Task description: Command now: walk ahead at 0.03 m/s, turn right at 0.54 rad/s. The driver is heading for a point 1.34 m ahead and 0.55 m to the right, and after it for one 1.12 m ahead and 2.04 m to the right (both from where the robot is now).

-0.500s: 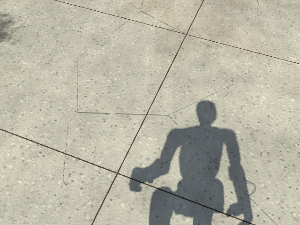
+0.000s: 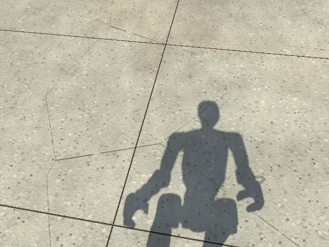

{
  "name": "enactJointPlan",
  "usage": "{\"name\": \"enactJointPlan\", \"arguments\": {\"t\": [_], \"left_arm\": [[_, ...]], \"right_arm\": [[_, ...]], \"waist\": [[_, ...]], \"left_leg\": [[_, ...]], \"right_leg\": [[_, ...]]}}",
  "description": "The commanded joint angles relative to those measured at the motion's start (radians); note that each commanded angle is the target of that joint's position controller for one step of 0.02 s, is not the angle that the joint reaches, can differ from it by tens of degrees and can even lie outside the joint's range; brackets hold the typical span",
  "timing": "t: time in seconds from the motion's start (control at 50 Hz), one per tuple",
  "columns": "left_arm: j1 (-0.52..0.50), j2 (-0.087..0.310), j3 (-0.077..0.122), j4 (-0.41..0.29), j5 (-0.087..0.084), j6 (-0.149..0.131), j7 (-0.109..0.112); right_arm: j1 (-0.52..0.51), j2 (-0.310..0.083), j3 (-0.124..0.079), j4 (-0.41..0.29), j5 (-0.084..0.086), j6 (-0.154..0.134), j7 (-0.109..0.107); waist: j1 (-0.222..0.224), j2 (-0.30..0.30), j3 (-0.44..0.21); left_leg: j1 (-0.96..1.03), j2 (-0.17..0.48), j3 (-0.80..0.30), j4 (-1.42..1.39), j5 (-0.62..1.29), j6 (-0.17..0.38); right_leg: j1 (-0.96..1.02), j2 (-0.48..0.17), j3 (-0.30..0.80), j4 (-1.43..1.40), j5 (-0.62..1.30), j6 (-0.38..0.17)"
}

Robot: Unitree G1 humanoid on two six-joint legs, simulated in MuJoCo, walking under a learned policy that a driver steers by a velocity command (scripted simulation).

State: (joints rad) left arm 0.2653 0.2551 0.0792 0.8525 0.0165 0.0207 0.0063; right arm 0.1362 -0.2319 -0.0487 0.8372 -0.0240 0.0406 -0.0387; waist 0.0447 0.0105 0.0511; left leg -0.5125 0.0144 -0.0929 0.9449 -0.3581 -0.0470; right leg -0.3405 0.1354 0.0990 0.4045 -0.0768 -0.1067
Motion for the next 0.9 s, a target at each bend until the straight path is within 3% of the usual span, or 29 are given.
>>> {"name": "enactJointPlan", "arguments": {"t": [0.02,0.14,0.18,0.2,0.22,0.24,0.26,0.28,0.3,0.34,0.38,0.42,0.48,0.66,0.76,0.78,0.8,0.82,0.84,0.86,0.88,0.9], "left_arm": [[0.039,0.158,0.041,-0.058,0.004,0.002,0.004],[-0.006,0.164,0.049,-0.089,0.011,0.014,-0.008],[-0.048,0.162,0.05,-0.102,0.002,0.021,-0.013],[-0.064,0.149,0.046,-0.112,-0.009,0.021,-0.012],[-0.016,0.089,0.032,-0.118,-0.019,0.019,-0.008],[-0.005,0.081,0.034,-0.131,-0.02,0.011,0.001],[-0.033,0.168,0.051,-0.122,0.02,0.007,0.001],[-0.015,0.167,0.054,-0.111,0.021,0.008,-0.008],[0.016,0.153,0.052,-0.093,0.021,0.015,-0.015],[0.048,0.15,0.047,-0.076,0.018,0.032,-0.033],[-0.024,0.148,0.039,-0.103,0.017,0.038,-0.053],[-0.095,0.142,0.032,-0.128,0.018,0.039,-0.069],[-0.136,0.128,0.026,-0.137,0.019,0.032,-0.08],[-0.288,0.074,-0.004,-0.212,0.019,0.005,-0.103],[-0.292,0.085,-0.011,-0.242,0.027,-0.005,-0.102],[-0.239,0.091,-0.007,-0.23,0.029,-0.009,-0.095],[-0.12,0.098,0.003,-0.194,0.036,-0.019,-0.084],[0.063,0.147,0.027,-0.132,0.041,-0.029,-0.066],[0.146,0.265,0.053,-0.137,0.037,-0.034,-0.044],[0.134,0.316,0.058,-0.165,0.002,-0.031,-0.036],[0.104,0.275,0.048,-0.143,0.0,-0.024,-0.031],[0.063,0.224,0.033,-0.142,-0.002,-0.027,-0.026]], "right_arm": [[0.008,-0.085,-0.017,-0.068,0.007,-0.01,-0.006],[0.057,-0.094,-0.008,-0.091,0.029,-0.037,-0.012],[0.144,-0.097,-0.006,-0.077,0.035,-0.046,-0.018],[0.186,-0.117,-0.012,-0.07,0.028,-0.051,-0.026],[0.157,-0.202,-0.03,-0.088,0.015,-0.052,-0.036],[0.057,-0.275,-0.037,-0.143,0.002,-0.048,-0.034],[0.037,-0.24,-0.033,-0.14,-0.013,-0.045,-0.025],[0.006,-0.174,-0.016,-0.149,-0.006,-0.049,-0.019],[-0.023,-0.143,-0.008,-0.156,-0.001,-0.052,-0.013],[0.003,-0.137,-0.005,-0.172,-0.003,-0.053,-0.01],[0.083,-0.145,-0.01,-0.159,-0.005,-0.054,-0.001],[0.158,-0.169,-0.022,-0.135,-0.002,-0.062,0.002],[0.221,-0.187,-0.035,-0.103,-0.002,-0.085,0.006],[0.272,-0.176,-0.045,-0.048,-0.007,-0.124,0.032],[0.275,-0.21,-0.052,-0.022,-0.003,-0.108,0.033],[0.266,-0.221,-0.053,-0.02,0.001,-0.104,0.032],[0.25,-0.227,-0.05,-0.02,0.012,-0.098,0.031],[0.254,-0.213,-0.042,-0.031,0.011,-0.095,0.033],[0.249,-0.109,-0.013,-0.101,0.0,-0.096,0.047],[0.169,-0.156,-0.026,-0.147,-0.017,-0.105,0.054],[0.107,-0.187,-0.032,-0.16,-0.015,-0.108,0.061],[0.125,-0.174,-0.026,-0.147,-0.003,-0.119,0.067]], "waist": [[0.002,-0.132,-0.096],[-0.018,-0.153,-0.111],[-0.066,-0.149,-0.11],[-0.089,-0.126,-0.099],[-0.047,0.046,-0.099],[-0.032,0.205,-0.068],[-0.023,0.098,-0.032],[0.007,0.064,-0.032],[0.027,0.06,-0.029],[0.009,0.131,-0.07],[-0.045,0.136,-0.051],[-0.089,0.128,-0.015],[-0.112,0.107,0.007],[-0.131,0.11,0.042],[-0.098,0.132,0.024],[-0.068,0.121,-0.004],[-0.004,0.073,-0.072],[0.068,-0.02,-0.196],[0.079,-0.267,-0.273],[0.087,-0.233,-0.288],[0.071,-0.129,-0.137],[0.022,-0.081,-0.056]], "left_leg": [[-0.034,-0.029,0.019,-0.052,-0.016,0.0],[0.138,-0.085,0.017,-0.266,-0.075,0.048],[0.295,-0.101,0.032,-0.471,-0.005,0.073],[0.404,-0.069,0.015,-0.628,0.066,0.086],[0.475,0.127,-0.185,-0.756,-0.048,0.128],[0.433,0.368,-0.453,-0.806,-0.028,0.221],[0.305,0.375,-0.379,-0.762,0.152,0.278],[0.271,0.311,-0.279,-0.722,0.283,0.265],[0.277,0.239,-0.166,-0.696,0.368,0.233],[0.359,0.182,-0.067,-0.682,0.379,0.213],[0.441,0.186,-0.08,-0.729,0.133,0.215],[0.523,0.212,-0.11,-0.77,0.015,0.219],[0.6,0.243,-0.092,-0.794,0.031,0.217],[0.557,0.291,0.077,-0.799,0.124,0.219],[0.502,0.302,0.193,-0.69,0.401,0.184],[0.482,0.295,0.232,-0.599,0.57,0.172],[0.433,0.264,0.301,-0.408,0.716,0.151],[0.298,0.212,0.347,-0.14,0.661,0.117],[-0.067,0.105,0.348,0.203,0.022,0.059],[-0.259,0.0,0.138,0.354,-0.18,0.043],[-0.348,0.06,0.078,0.376,-0.091,0.059],[-0.299,0.095,0.081,0.308,0.013,0.063]], "right_leg": [[0.144,-0.26,0.365,-0.165,-0.236,-0.104],[0.123,-0.248,0.447,-0.13,-0.098,-0.092],[0.057,-0.213,0.448,-0.116,-0.12,-0.045],[-0.02,-0.163,0.418,-0.091,-0.228,0.008],[-0.121,-0.06,0.298,0.085,-0.422,0.071],[-0.275,0.087,0.056,0.348,-0.492,0.103],[-0.243,-0.008,0.037,0.526,-0.457,0.116],[-0.192,-0.023,0.035,0.613,-0.406,0.115],[-0.188,-0.025,0.026,0.688,-0.352,0.119],[-0.233,-0.039,-0.012,0.794,-0.302,0.134],[-0.319,-0.073,-0.025,0.772,-0.263,0.145],[-0.386,-0.093,-0.019,0.708,-0.242,0.158],[-0.416,-0.111,-0.017,0.618,-0.215,0.161],[-0.335,-0.18,-0.116,0.377,-0.174,0.095],[-0.146,-0.14,-0.213,0.251,-0.256,0.014],[-0.052,-0.105,-0.232,0.215,-0.263,-0.006],[0.119,-0.062,-0.241,0.142,-0.207,-0.029],[0.377,-0.061,-0.177,0.091,-0.243,-0.06],[0.621,-0.385,0.318,-0.039,-0.555,-0.148],[0.624,-0.495,0.718,-0.213,-0.552,-0.216],[0.565,-0.466,0.545,-0.184,-0.428,-0.21],[0.441,-0.421,0.407,-0.167,-0.235,-0.183]]}}
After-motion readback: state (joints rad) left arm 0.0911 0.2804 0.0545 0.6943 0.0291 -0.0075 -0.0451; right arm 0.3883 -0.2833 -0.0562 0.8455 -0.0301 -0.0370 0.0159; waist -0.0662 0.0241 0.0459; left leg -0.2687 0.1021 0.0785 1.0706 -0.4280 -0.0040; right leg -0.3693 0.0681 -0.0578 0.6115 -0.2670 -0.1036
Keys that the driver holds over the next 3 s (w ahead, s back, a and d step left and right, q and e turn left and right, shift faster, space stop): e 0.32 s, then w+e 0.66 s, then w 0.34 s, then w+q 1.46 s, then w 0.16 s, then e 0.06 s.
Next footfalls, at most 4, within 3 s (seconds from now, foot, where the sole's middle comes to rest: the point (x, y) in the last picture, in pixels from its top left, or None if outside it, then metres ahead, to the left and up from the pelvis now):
0.22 left None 0.06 0.14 -0.78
0.82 right None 0.15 -0.16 -0.78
1.34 left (256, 234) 0.51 -0.27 -0.78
1.86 right None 0.61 -0.59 -0.78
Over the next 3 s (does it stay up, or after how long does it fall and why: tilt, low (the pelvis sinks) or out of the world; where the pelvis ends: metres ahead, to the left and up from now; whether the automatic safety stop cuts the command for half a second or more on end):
stays up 1.13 -0.54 -0.01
